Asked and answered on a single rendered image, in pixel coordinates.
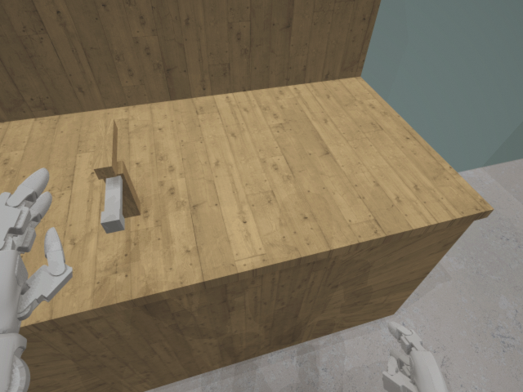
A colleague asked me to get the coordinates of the tap lever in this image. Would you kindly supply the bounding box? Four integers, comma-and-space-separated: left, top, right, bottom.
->
101, 176, 125, 234

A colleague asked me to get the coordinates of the left robot hand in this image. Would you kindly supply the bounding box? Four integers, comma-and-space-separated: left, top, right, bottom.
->
0, 168, 73, 334

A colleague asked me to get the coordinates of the robot left forearm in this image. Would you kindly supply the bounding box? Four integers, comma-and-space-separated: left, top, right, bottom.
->
0, 333, 30, 392

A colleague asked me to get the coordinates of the counter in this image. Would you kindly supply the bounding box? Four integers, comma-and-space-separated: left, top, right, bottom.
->
0, 0, 494, 392

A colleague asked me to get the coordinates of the right robot hand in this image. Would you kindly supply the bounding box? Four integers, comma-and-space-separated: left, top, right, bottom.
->
382, 321, 448, 392

